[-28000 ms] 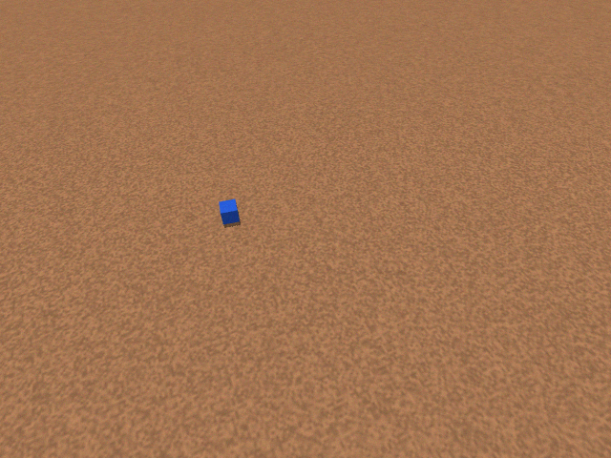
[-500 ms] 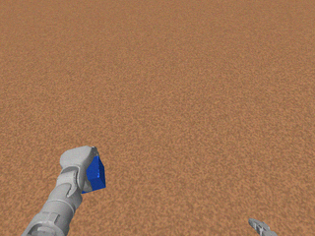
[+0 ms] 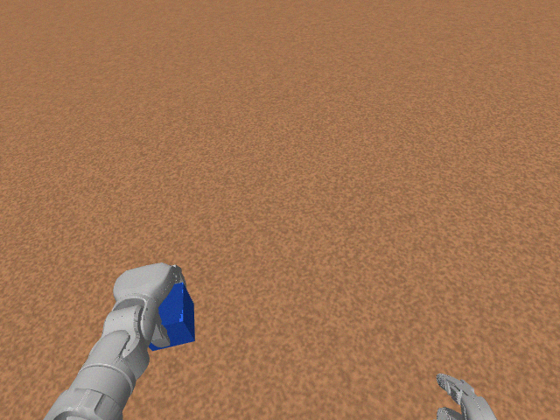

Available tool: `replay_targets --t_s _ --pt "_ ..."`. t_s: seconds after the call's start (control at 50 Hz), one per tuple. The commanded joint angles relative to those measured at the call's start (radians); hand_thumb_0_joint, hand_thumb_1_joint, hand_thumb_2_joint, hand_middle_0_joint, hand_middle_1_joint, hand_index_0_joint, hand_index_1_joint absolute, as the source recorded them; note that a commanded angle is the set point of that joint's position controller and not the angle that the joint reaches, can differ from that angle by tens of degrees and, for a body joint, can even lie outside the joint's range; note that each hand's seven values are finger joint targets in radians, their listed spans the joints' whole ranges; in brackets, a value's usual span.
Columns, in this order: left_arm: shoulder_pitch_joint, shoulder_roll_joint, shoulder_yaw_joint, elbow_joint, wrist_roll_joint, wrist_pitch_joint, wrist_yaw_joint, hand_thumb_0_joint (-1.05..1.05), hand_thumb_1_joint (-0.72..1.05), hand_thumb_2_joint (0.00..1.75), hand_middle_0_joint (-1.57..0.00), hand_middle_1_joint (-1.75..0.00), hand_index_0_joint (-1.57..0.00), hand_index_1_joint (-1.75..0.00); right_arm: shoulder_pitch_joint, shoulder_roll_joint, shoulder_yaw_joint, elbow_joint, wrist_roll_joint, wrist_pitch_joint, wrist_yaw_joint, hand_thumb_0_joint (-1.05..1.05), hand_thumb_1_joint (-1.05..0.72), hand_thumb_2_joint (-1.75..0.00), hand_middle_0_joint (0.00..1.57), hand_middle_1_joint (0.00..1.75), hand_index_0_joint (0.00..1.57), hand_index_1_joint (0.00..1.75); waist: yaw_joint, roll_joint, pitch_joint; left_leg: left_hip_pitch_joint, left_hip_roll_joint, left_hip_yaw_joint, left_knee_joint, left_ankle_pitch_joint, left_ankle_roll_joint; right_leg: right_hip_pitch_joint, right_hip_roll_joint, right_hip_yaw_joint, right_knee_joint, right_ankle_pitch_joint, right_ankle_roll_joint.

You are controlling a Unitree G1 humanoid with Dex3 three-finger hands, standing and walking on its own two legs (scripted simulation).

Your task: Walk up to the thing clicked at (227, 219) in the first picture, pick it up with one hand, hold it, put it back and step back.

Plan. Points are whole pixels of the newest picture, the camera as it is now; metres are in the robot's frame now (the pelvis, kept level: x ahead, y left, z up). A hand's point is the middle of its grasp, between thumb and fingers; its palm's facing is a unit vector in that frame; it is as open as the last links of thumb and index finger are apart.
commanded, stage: hold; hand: left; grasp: from above
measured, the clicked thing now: (167, 316) +0.31 +0.22 -0.08
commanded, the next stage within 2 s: crouch in 1.16 s
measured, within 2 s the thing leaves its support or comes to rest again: neither
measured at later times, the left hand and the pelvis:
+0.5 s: hand (154, 313) +0.29 +0.22 -0.02, palm faces -0.40 -0.11 -0.91, open 10.1 cm; pelvis +0.00 +0.00 +0.01, yaw +0 degrees
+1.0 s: hand (147, 302) +0.31 +0.23 -0.01, palm faces -0.40 -0.10 -0.91, open 10.1 cm; pelvis +0.01 +0.00 +0.01, yaw +0 degrees
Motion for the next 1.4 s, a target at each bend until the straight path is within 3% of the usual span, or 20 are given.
replay_targets --t_s 0.0,0.1,0.12,0.46,0.5,0.54,0.64,0.68,0.76,0.82,0.86,0.88,1.06,1.1,1.14,1.16,1.2,1.26,1.32,1.38 --pt "-0.323 0.194 0.078 -0.204 0.012 -0.002 0.024 0.00 0.78 0.66 -1.11 -0.60 -1.12 -0.59 -0.078 -0.131 -0.042 -0.146 -0.001 -0.046 -0.011 0.00 -0.89 -0.90 0.20 0.30 0.20 0.30 0.001 -0.049 -0.210 0.149 -0.038 0.015 -0.090 0.187 0.021 0.056 0.044 -0.035 -0.112 0.177 -0.025" --pt "-0.322 0.218 0.104 -0.232 0.013 -0.005 0.024 0.00 0.78 0.65 -1.11 -0.59 -1.12 -0.58 -0.098 -0.126 -0.039 -0.153 -0.001 -0.044 -0.012 0.00 -0.89 -0.90 0.20 0.30 0.20 0.30 0.013 -0.043 -0.206 0.162 -0.040 0.018 -0.107 0.164 0.023 0.072 0.041 -0.031 -0.131 0.154 -0.024" --pt "-0.302 0.200 0.093 -0.205 0.013 -0.004 0.022 0.00 0.78 0.66 -1.11 -0.61 -1.12 -0.59 -0.096 -0.127 -0.039 -0.155 0.000 -0.043 -0.011 0.00 -0.89 -0.90 0.20 0.30 0.20 0.30 0.000 -0.051 -0.187 0.155 -0.039 0.018 -0.109 0.156 0.023 0.063 0.042 -0.031 -0.132 0.147 -0.024" --pt "-0.278 0.207 0.088 -0.302 0.013 0.003 -0.019 0.00 0.75 0.63 -1.09 -0.59 -1.10 -0.58 -0.139 -0.120 -0.032 -0.173 0.009 -0.037 -0.019 0.00 -0.89 -0.90 0.20 0.30 0.20 0.30 0.018 -0.045 -0.179 0.202 -0.041 0.023 -0.151 0.158 0.024 0.094 0.040 -0.032 -0.172 0.139 -0.025" --pt "-0.265 0.223 0.107 -0.300 0.013 0.007 -0.027 0.00 0.71 0.64 -1.06 -0.59 -1.07 -0.58 -0.133 -0.118 -0.030 -0.170 0.008 -0.037 -0.020 0.00 -0.90 -0.90 0.20 0.30 0.20 0.30 0.020 -0.041 -0.180 0.210 -0.038 0.021 -0.155 0.175 0.025 0.104 0.041 -0.035 -0.171 0.155 -0.027" --pt "-0.307 0.207 0.083 -0.327 0.014 0.004 -0.035 0.00 0.71 0.65 -1.05 -0.61 -1.07 -0.60 -0.137 -0.116 -0.028 -0.172 0.008 -0.039 -0.022 0.00 -0.90 -0.90 0.20 0.30 0.20 0.30 0.014 -0.035 -0.190 0.220 -0.036 0.017 -0.157 0.190 0.022 0.100 0.045 -0.038 -0.166 0.170 -0.028" --pt "-0.246 0.213 0.103 -0.305 0.003 0.004 -0.043 0.00 0.71 0.68 -1.06 -0.63 -1.07 -0.62 -0.142 -0.112 -0.024 -0.180 0.010 -0.039 -0.023 0.00 -0.89 -0.90 0.20 0.30 0.20 0.30 0.027 -0.032 -0.155 0.206 -0.038 0.019 -0.170 0.160 0.022 0.103 0.043 -0.039 -0.183 0.135 -0.030" --pt "-0.266 0.195 0.080 -0.341 0.012 -0.003 -0.046 0.00 0.70 0.66 -1.05 -0.61 -1.06 -0.60 -0.146 -0.109 -0.027 -0.182 0.009 -0.039 -0.022 0.00 -0.89 -0.90 0.20 0.30 0.20 0.30 0.020 -0.047 -0.184 0.228 -0.039 0.019 -0.166 0.194 0.025 0.112 0.042 -0.038 -0.178 0.172 -0.028" --pt "-0.297 0.243 0.124 -0.360 0.020 -0.009 -0.035 0.00 0.70 0.69 -1.07 -0.59 -1.07 -0.59 -0.139 -0.112 -0.029 -0.174 0.009 -0.035 -0.022 0.00 -0.90 -0.90 0.20 0.30 0.20 0.30 0.026 -0.018 -0.204 0.244 -0.042 0.022 -0.160 0.225 0.023 0.124 0.041 -0.037 -0.180 0.201 -0.027" --pt "-0.295 0.213 0.102 -0.334 0.025 -0.010 -0.028 0.00 0.71 0.69 -1.06 -0.62 -1.07 -0.61 -0.130 -0.109 -0.030 -0.166 0.008 -0.034 -0.020 0.00 -0.89 -0.90 0.20 0.30 0.20 0.30 0.016 -0.029 -0.204 0.251 -0.042 0.024 -0.158 0.241 0.025 0.128 0.041 -0.038 -0.179 0.224 -0.026" --pt "-0.305 0.244 0.131 -0.316 0.027 -0.013 -0.024 0.00 0.73 0.69 -1.07 -0.63 -1.08 -0.62 -0.125 -0.114 -0.034 -0.159 0.010 -0.032 -0.022 0.00 -0.89 -0.90 0.20 0.30 0.20 0.30 0.023 -0.026 -0.219 0.253 -0.041 0.024 -0.155 0.272 0.025 0.137 0.042 -0.040 -0.173 0.253 -0.025" --pt "-0.318 0.218 0.100 -0.325 0.027 -0.014 -0.028 0.00 0.72 0.68 -1.06 -0.64 -1.07 -0.62 -0.122 -0.115 -0.037 -0.157 0.011 -0.031 -0.019 0.00 -0.89 -0.90 0.20 0.30 0.20 0.30 0.012 -0.021 -0.234 0.267 -0.040 0.025 -0.153 0.291 0.024 0.141 0.042 -0.040 -0.168 0.273 -0.026" --pt "-0.268 0.213 0.096 -0.279 0.014 -0.009 -0.050 0.00 0.69 0.66 -1.05 -0.61 -1.06 -0.60 -0.116 -0.118 -0.043 -0.165 0.013 -0.019 -0.015 0.00 -0.89 -0.90 0.20 0.30 0.20 0.30 0.033 -0.039 -0.199 0.258 -0.035 0.019 -0.163 0.335 0.023 0.155 0.045 -0.054 -0.178 0.308 -0.030" --pt "-0.301 0.194 0.073 -0.304 0.017 -0.012 -0.050 0.00 0.70 0.65 -1.05 -0.60 -1.06 -0.58 -0.116 -0.118 -0.042 -0.166 0.011 -0.019 -0.013 0.00 -0.89 -0.90 0.20 0.30 0.20 0.30 0.017 -0.046 -0.198 0.263 -0.037 0.020 -0.164 0.311 0.025 0.145 0.042 -0.050 -0.183 0.294 -0.028" --pt "-0.279 0.231 0.117 -0.272 0.022 -0.014 -0.040 0.00 0.70 0.63 -1.06 -0.57 -1.06 -0.56 -0.107 -0.120 -0.041 -0.163 0.010 -0.016 -0.014 0.00 -0.89 -0.90 0.20 0.30 0.20 0.30 0.027 -0.030 -0.193 0.254 -0.036 0.022 -0.167 0.307 0.023 0.155 0.042 -0.051 -0.184 0.283 -0.031" --pt "-0.290 0.212 0.098 -0.299 0.017 -0.020 -0.041 0.00 0.71 0.63 -1.05 -0.59 -1.07 -0.57 -0.107 -0.120 -0.043 -0.170 0.011 -0.016 -0.013 0.00 -0.89 -0.90 0.20 0.30 0.20 0.30 0.024 -0.018 -0.207 0.259 -0.036 0.022 -0.169 0.312 0.021 0.156 0.043 -0.049 -0.177 0.287 -0.034" --pt "-0.284 0.240 0.132 -0.301 0.026 -0.024 -0.034 0.00 0.74 0.66 -1.08 -0.60 -1.09 -0.59 -0.115 -0.118 -0.044 -0.175 0.013 -0.011 -0.014 0.00 -0.89 -0.90 0.20 0.30 0.20 0.30 0.035 -0.019 -0.208 0.259 -0.039 0.025 -0.167 0.306 0.023 0.161 0.040 -0.048 -0.183 0.283 -0.031" --pt "-0.309 0.232 0.119 -0.317 0.042 -0.030 -0.027 0.00 0.72 0.61 -1.01 -0.60 -1.05 -0.56 -0.108 -0.118 -0.046 -0.167 0.009 -0.006 -0.012 0.00 -0.86 -0.89 0.20 0.30 0.20 0.30 0.024 -0.019 -0.238 0.277 -0.040 0.026 -0.156 0.352 0.026 0.171 0.039 -0.046 -0.177 0.336 -0.028" --pt "-0.273 0.218 0.126 -0.253 0.038 -0.036 -0.010 0.00 0.76 0.63 -1.08 -0.57 -1.10 -0.55 -0.097 -0.123 -0.050 -0.163 0.010 0.000 -0.011 0.00 -0.88 -0.89 0.20 0.30 0.20 0.30 0.014 -0.060 -0.193 0.258 -0.040 0.030 -0.159 0.312 0.030 0.152 0.038 -0.046 -0.189 0.300 -0.025" --pt "-0.258 0.176 0.085 -0.178 0.051 -0.061 0.004 0.00 0.77 0.64 -1.09 -0.57 -1.11 -0.55 -0.087 -0.122 -0.049 -0.160 0.008 0.003 -0.010 0.00 -0.88 -0.89 0.20 0.30 0.20 0.30 -0.002 -0.094 -0.143 0.228 -0.038 0.026 -0.157 0.268 0.031 0.108 0.037 -0.048 -0.188 0.258 -0.025"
